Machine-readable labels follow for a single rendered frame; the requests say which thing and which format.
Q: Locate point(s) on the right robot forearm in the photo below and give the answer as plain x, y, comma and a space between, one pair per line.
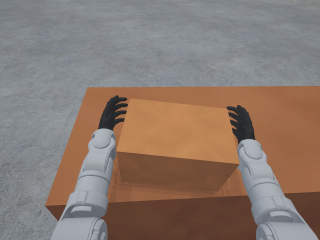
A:
268, 201

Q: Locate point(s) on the left robot forearm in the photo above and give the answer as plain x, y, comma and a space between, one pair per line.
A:
89, 198

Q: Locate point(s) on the robot left upper arm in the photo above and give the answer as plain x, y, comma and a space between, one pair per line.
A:
81, 228

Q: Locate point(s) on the right robot hand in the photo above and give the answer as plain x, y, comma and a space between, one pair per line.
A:
244, 128

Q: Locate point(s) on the carton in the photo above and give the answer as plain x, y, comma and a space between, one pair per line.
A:
176, 145

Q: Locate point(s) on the left robot hand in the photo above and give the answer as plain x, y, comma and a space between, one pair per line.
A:
107, 120

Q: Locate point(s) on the pedestal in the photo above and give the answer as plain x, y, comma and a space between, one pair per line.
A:
286, 122

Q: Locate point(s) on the robot right upper arm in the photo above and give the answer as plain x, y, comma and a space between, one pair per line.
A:
284, 231

